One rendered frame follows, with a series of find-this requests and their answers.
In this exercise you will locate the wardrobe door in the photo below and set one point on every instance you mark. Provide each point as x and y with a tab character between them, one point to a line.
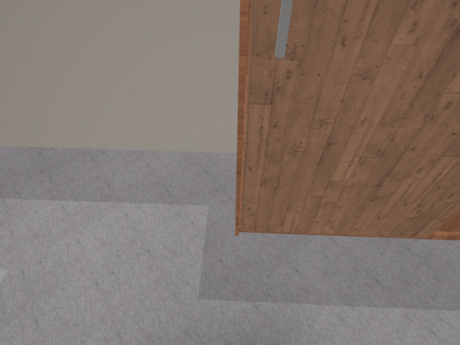
356	131
453	224

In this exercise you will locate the handle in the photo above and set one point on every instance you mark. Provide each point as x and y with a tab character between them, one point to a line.
283	27

